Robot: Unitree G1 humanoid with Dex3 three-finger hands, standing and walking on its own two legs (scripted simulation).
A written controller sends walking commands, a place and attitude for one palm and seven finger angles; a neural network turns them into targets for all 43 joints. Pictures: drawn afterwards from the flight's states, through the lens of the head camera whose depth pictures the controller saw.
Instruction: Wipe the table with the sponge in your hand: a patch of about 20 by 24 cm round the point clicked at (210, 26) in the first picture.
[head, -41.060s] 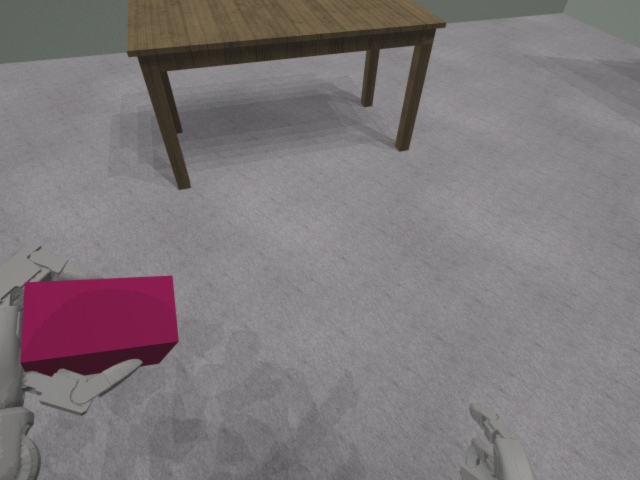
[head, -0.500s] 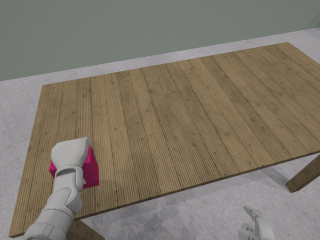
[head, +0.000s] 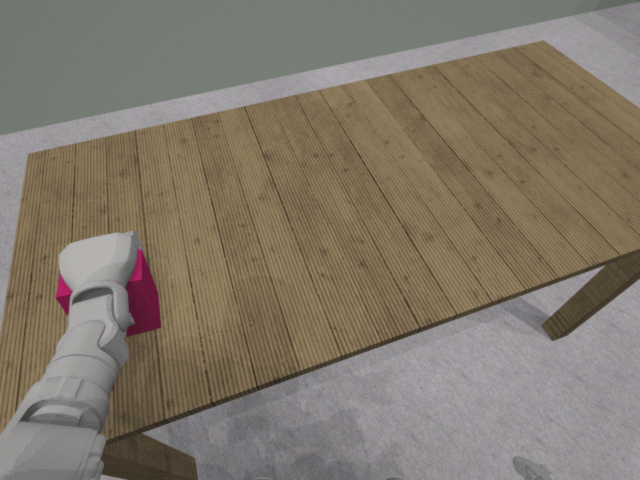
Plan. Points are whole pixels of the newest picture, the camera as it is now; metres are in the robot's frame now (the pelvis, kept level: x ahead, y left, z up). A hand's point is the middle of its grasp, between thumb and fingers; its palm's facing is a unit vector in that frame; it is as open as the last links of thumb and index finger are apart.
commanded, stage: wipe forward along the first lane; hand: left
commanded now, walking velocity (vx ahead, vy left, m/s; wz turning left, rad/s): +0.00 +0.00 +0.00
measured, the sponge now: (118, 305) +0.35 +0.32 -0.04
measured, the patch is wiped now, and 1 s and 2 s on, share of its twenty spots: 0.15 0.30 0.30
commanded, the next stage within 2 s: slide across to the middle lane in 0.98 s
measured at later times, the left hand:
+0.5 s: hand (110, 251) +0.41 +0.34 +0.00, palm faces -0.15 +0.04 -0.99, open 10.3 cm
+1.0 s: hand (111, 226) +0.46 +0.36 +0.00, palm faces -0.17 +0.04 -0.98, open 10.3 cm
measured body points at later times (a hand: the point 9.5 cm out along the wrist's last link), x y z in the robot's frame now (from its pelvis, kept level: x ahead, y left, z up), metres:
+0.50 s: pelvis -0.01 +0.02 -0.01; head +0.09 +0.01 +0.43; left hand +0.42 +0.33 +0.05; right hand +0.06 -0.26 -0.15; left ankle +0.01 +0.14 -0.72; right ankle +0.04 -0.12 -0.72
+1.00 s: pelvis +0.01 +0.03 -0.02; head +0.13 +0.03 +0.42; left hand +0.47 +0.35 +0.05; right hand +0.05 -0.26 -0.14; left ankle +0.01 +0.14 -0.72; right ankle +0.04 -0.12 -0.72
